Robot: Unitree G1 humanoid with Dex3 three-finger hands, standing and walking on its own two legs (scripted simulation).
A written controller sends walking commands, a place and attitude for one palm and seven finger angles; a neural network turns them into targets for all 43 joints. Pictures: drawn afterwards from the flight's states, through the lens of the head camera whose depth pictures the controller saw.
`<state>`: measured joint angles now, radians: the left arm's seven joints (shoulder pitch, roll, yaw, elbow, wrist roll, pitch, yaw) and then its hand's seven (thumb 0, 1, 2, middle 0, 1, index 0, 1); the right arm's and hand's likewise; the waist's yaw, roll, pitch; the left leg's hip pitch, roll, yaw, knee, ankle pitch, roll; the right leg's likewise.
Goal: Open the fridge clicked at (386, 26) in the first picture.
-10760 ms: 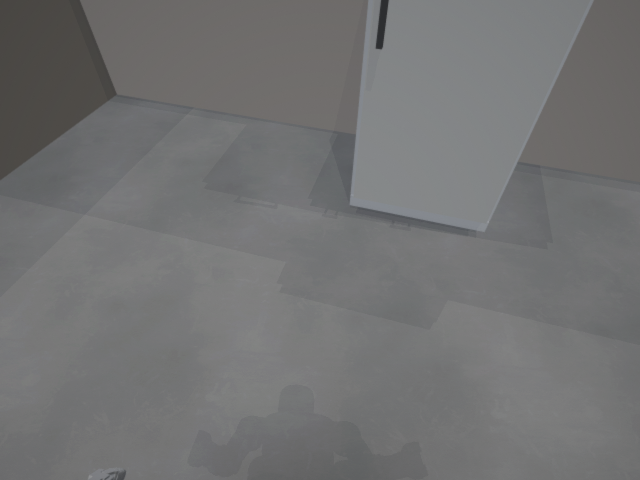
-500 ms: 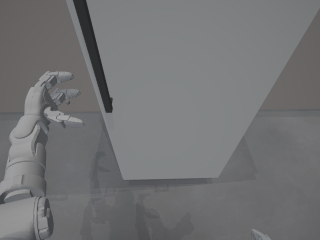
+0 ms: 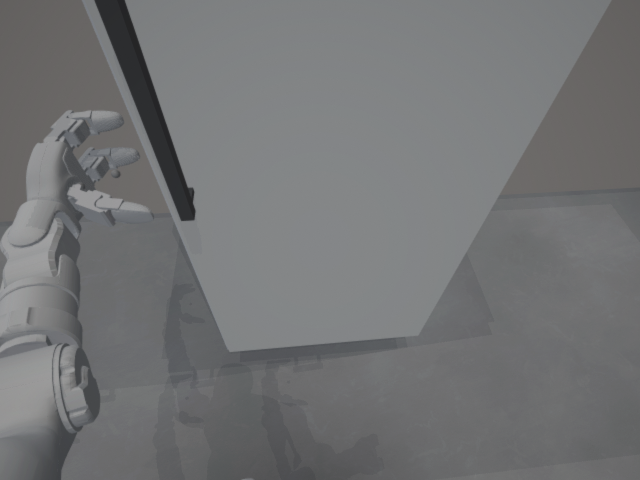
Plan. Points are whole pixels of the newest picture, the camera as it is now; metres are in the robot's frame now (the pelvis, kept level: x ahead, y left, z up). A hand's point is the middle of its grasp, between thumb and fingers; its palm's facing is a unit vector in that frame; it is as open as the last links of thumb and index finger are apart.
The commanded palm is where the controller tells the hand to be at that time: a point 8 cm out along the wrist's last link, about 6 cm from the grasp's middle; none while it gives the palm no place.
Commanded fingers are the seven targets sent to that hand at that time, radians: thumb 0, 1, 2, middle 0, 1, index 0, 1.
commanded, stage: move the hooked fingers beside the handle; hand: left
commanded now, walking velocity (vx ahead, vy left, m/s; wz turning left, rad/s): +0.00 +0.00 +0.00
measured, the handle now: (151, 97) +0.51 +0.19 +0.20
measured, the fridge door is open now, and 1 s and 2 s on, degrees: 0 0 0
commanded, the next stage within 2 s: feel for the door with the fingertips in 0.66 s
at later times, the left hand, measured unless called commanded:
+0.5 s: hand (109, 184) +0.44 +0.25 +0.14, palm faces +0.10 -0.99 +0.02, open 14.0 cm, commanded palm +0.41 +0.29 +0.13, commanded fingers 0.00 -0.50 0.30 -0.30 -1.20 -0.30 -1.20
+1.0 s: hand (131, 182) +0.44 +0.23 +0.13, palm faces +0.07 -1.00 +0.02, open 14.0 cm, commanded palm +0.41 +0.27 +0.13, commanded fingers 0.00 -0.50 0.30 -0.30 -1.20 -0.30 -1.20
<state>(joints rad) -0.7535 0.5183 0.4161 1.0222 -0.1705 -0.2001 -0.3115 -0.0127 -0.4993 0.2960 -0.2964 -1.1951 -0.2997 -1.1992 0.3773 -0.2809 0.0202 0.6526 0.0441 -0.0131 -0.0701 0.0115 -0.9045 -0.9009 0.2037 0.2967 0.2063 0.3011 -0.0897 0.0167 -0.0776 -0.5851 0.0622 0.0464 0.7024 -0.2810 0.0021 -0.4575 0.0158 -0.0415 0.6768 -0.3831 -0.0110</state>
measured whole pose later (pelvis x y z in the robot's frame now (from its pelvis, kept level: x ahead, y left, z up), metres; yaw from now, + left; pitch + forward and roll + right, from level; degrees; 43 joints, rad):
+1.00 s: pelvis +0.00 +0.01 +0.00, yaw +0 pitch +9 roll -2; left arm -0.67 0.43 0.36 0.89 -0.19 -0.18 -0.26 -0.01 -0.50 0.30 -0.30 -1.20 -0.30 -1.20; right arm 0.39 -0.27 0.01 0.65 0.05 0.00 -0.06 0.01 -0.90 -0.90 0.20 0.30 0.21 0.30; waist -0.08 0.02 -0.09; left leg -0.58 0.06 0.04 0.72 -0.30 0.01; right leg -0.45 0.01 -0.04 0.68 -0.39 -0.01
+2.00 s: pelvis -0.01 +0.00 -0.01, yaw +0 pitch +10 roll -2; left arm -0.83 0.45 0.36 1.08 -0.14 -0.25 -0.20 -0.01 -0.50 0.30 -0.34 -1.24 -0.34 -1.22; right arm 0.40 -0.27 0.01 0.68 0.03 0.00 -0.05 0.01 -0.91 -0.90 0.20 0.30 0.21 0.30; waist -0.10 0.03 -0.09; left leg -0.64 0.06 0.03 0.74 -0.29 0.00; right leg -0.50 0.02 -0.05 0.71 -0.39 -0.01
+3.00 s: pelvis +0.00 -0.01 +0.00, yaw +0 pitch +9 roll -1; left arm -0.76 0.32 0.28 0.95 -0.14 -0.21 -0.09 -0.01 -0.50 0.30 -0.29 -1.20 -0.30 -1.20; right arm 0.36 -0.26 0.00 0.67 0.03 0.00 -0.03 0.01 -0.91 -0.90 0.20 0.30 0.20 0.30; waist -0.08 0.03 -0.09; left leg -0.58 0.06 0.03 0.72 -0.30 -0.01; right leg -0.45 0.02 -0.04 0.70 -0.40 -0.02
